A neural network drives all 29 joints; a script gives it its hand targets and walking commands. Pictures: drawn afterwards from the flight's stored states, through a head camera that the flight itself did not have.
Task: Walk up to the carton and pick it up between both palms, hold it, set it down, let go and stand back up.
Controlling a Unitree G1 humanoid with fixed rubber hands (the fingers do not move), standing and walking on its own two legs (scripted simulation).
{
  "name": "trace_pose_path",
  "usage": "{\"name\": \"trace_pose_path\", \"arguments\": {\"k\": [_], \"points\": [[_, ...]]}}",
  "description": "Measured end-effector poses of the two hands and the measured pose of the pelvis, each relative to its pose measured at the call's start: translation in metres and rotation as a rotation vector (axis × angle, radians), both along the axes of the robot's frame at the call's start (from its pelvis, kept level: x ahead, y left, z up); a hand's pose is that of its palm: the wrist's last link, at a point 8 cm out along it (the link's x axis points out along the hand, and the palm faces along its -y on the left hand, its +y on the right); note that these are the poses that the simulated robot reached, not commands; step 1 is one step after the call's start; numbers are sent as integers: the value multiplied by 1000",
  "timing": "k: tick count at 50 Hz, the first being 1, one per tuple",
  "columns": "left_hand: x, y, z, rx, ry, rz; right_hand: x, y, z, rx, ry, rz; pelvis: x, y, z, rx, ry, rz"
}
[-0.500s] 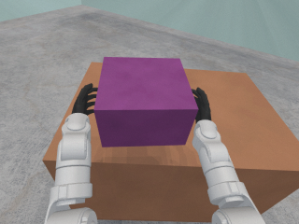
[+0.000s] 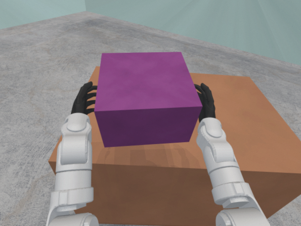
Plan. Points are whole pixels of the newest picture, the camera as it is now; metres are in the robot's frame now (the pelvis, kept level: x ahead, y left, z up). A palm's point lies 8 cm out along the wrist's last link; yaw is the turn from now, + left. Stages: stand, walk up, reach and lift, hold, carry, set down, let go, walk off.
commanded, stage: hold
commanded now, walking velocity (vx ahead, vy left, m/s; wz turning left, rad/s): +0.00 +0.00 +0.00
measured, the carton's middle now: (144, 96) +0.42 +0.00 +0.18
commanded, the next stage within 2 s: none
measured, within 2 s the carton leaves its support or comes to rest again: neither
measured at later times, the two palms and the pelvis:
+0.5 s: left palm (77, 113) +0.35 +0.16 +0.18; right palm (204, 111) +0.35 -0.15 +0.18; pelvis +0.00 -0.01 +0.00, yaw +1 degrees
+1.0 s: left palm (76, 117) +0.34 +0.17 +0.17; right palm (201, 113) +0.35 -0.15 +0.17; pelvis +0.00 -0.01 +0.00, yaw +1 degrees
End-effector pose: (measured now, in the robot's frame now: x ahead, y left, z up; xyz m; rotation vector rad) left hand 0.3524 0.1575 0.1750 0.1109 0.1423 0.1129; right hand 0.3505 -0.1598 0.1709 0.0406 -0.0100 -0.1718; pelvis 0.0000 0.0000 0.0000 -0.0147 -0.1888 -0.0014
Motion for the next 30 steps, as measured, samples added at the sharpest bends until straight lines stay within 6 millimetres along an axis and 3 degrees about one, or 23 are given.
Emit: {"name": "trace_pose_path", "arguments": {"k": [11,24,30], "points": [[-10,9,-1,-13,38,30,1,9,1,-9,29,31,-5,-5,0,4,-5,12],[-5,6,5,1,22,24,4,6,7,-7,1,25,-4,-8,0,4,-4,22],[-5,4,-1,-10,47,17,3,4,1,-13,23,24,-2,-8,0,4,-12,19]]}}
